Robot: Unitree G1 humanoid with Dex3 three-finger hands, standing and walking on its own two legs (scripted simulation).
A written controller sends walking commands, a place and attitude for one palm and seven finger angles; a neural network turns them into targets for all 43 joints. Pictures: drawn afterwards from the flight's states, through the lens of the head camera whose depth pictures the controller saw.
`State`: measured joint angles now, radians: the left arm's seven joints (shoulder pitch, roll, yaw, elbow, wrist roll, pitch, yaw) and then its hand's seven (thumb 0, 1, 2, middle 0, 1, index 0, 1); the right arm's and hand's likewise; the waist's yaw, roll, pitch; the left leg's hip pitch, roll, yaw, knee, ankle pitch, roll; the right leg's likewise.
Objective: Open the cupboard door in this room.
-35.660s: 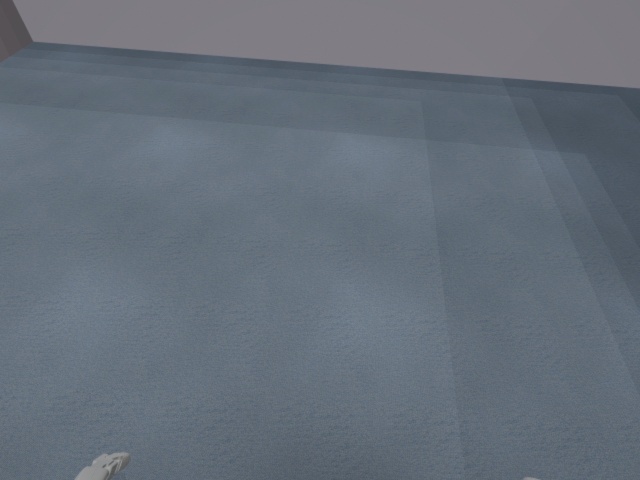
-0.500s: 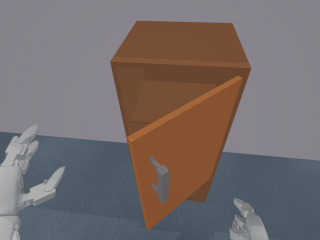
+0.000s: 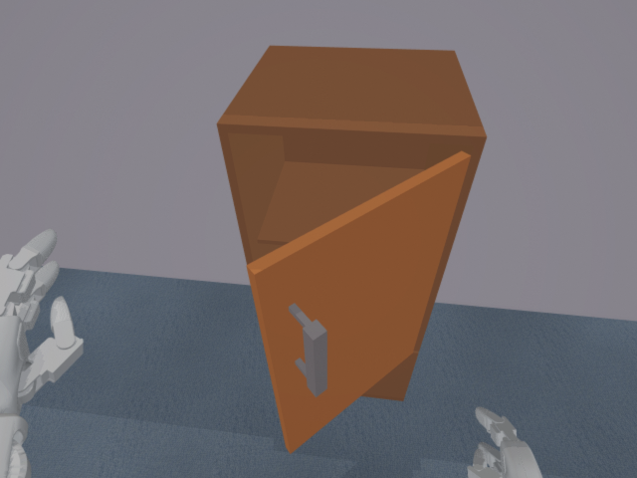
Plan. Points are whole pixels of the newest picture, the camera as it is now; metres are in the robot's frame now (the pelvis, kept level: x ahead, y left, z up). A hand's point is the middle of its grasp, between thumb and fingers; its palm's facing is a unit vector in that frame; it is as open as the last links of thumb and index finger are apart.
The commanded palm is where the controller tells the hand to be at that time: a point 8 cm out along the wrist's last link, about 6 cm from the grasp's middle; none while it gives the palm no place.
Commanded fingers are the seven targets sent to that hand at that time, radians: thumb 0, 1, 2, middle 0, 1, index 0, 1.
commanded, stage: step back with the hand held close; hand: left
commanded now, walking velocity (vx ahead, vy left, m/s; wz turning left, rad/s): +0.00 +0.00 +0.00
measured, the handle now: (307, 351) +0.30 +0.06 -0.01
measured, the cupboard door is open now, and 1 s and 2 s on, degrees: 45 45 45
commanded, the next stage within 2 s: stop stepping back and stand still in 1.42 s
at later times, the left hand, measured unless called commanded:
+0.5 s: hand (89, 350) +0.18 +0.25 +0.15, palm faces +0.33 -0.80 -0.50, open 7.4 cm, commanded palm +0.12 +0.29 +0.17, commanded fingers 0.00 0.90 0.90 -0.20 -0.30 -0.20 -0.30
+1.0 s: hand out of the picture +0.09 +0.29 +0.16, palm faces +0.47 -0.73 -0.49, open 7.4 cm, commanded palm +0.03 +0.32 +0.17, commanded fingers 0.00 0.90 0.90 -0.20 -0.30 -0.20 -0.30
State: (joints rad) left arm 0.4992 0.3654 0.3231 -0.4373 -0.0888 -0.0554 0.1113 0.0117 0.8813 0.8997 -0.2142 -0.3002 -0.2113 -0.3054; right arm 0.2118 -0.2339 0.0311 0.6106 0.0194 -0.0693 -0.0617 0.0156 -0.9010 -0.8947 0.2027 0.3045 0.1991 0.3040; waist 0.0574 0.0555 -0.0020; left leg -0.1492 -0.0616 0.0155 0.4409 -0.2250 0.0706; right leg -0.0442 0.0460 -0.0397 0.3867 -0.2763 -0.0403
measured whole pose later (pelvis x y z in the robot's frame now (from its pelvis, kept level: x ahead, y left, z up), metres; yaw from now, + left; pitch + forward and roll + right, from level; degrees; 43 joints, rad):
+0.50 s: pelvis -0.02 -0.01 +0.00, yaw -1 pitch +0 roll -1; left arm 0.57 0.44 0.40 -0.50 -0.08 -0.13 0.12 0.01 0.88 0.90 -0.22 -0.30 -0.22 -0.31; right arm 0.17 -0.25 -0.02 0.56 0.02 0.04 -0.07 0.01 -0.90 -0.89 0.20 0.30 0.20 0.30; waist 0.00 0.03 0.03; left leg -0.28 -0.04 0.03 0.48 -0.20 0.06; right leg -0.19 0.07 -0.03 0.44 -0.26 -0.05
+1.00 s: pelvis -0.10 +0.02 -0.02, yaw +3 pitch +1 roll -2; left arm 0.54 0.43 0.47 -0.54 -0.03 -0.20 0.14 0.01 0.89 0.90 -0.22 -0.30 -0.21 -0.31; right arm 0.21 -0.21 0.00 0.57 -0.01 -0.04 -0.06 0.01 -0.90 -0.89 0.20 0.30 0.20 0.30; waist 0.01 0.01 0.03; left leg -0.45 -0.07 0.01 0.52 -0.09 0.10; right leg -0.25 0.09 0.06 0.57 -0.34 -0.02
